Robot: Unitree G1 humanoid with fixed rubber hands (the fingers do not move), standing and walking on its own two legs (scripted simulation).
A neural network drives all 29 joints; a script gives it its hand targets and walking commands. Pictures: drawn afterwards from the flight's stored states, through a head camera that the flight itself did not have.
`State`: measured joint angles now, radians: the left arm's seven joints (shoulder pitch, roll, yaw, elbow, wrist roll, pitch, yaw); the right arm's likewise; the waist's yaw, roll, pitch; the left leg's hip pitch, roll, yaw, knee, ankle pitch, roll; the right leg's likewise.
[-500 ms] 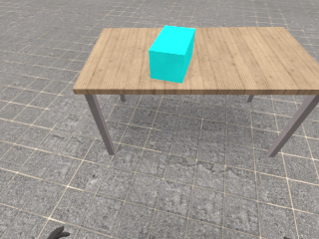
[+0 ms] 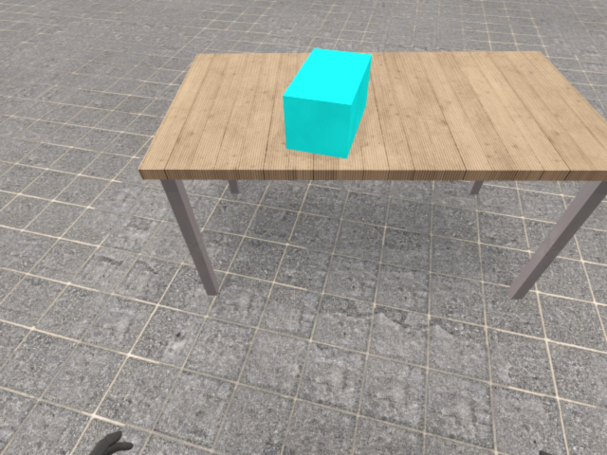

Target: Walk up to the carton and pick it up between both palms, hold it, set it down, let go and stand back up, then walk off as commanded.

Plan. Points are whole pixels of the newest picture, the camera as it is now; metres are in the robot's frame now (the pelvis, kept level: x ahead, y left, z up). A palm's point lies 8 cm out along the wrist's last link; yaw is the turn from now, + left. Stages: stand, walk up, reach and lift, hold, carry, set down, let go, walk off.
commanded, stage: stand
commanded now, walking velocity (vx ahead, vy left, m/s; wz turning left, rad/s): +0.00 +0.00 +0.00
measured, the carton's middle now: (329, 100) +0.97 -0.02 -0.04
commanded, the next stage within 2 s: none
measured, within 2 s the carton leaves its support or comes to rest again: neither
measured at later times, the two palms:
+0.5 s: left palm out of the picture +0.11 +0.31 -0.09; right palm out of the picture +0.09 -0.29 -0.09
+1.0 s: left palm out of the picture +0.11 +0.31 -0.09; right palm out of the picture +0.09 -0.29 -0.09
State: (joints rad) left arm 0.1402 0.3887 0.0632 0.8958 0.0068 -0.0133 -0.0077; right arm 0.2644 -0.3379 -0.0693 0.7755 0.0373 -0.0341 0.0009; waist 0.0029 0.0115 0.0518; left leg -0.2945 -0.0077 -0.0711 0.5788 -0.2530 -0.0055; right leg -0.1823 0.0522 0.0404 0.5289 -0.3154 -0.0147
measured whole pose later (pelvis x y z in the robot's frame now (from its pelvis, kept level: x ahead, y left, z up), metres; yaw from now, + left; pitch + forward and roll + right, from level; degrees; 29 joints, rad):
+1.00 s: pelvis +0.00 +0.00 +0.00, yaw +0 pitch -2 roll -1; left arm 0.14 0.39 0.06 0.90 0.01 -0.01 -0.01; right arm 0.26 -0.34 -0.07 0.78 0.04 -0.03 0.00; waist 0.00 0.01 0.05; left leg -0.29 -0.01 -0.07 0.58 -0.25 -0.01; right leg -0.18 0.05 0.04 0.52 -0.31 -0.01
